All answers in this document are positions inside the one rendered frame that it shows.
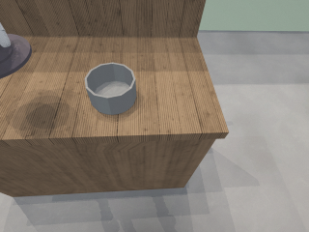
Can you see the left robot hand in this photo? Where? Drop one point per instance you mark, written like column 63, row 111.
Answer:
column 4, row 39

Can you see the table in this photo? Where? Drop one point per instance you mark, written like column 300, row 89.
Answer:
column 53, row 141

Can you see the pot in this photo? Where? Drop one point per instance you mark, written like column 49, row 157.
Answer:
column 111, row 88

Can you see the lid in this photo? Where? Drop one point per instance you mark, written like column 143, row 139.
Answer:
column 15, row 56

